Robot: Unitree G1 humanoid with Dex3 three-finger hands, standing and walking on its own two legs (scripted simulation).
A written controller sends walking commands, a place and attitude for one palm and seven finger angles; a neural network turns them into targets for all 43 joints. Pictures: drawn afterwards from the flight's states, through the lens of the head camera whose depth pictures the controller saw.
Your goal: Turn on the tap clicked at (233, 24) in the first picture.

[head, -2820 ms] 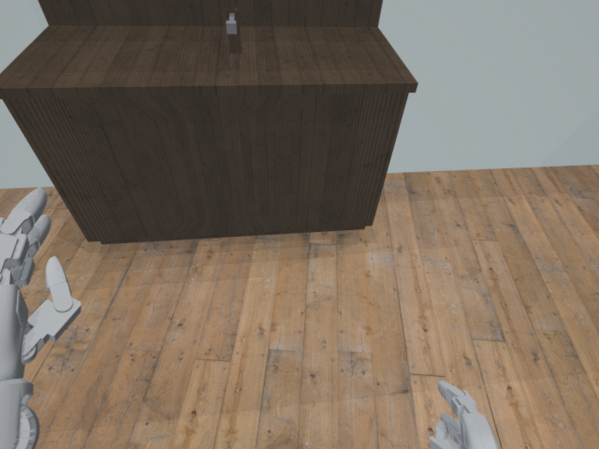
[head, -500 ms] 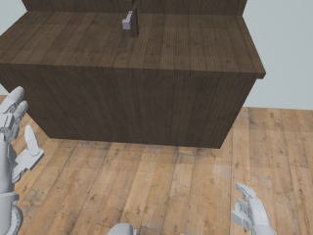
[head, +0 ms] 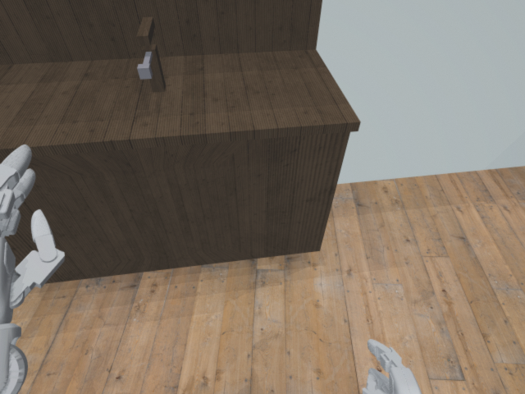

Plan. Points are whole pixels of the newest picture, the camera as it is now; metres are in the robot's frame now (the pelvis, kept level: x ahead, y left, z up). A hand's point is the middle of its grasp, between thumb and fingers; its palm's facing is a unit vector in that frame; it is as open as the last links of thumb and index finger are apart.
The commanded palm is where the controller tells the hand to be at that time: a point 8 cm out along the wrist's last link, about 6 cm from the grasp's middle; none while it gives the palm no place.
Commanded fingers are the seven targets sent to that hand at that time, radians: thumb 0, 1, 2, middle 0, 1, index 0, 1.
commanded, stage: turn to face it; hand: left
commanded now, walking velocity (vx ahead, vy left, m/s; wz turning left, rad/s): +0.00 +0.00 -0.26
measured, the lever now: (145, 71) +0.78 +0.38 +0.11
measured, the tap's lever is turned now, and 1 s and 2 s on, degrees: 0 0 0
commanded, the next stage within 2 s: take the last steps up to it in 0.12 s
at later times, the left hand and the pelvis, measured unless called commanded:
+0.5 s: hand (64, 302) +0.16 +0.21 +0.19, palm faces +0.40 -0.83 -0.39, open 7.4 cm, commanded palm +0.12 +0.24 +0.18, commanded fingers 0.00 0.90 0.90 -0.20 -0.30 -0.20 -0.30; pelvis -0.06 -0.03 +0.01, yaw -3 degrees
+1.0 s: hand (105, 276) +0.19 +0.19 +0.19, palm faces +0.36 -0.80 -0.48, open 7.4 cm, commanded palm +0.14 +0.23 +0.18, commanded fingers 0.00 0.90 0.90 -0.20 -0.30 -0.20 -0.30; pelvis -0.03 -0.04 +0.01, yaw -2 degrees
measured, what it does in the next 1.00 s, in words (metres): steps on the spot: right foot, then left foot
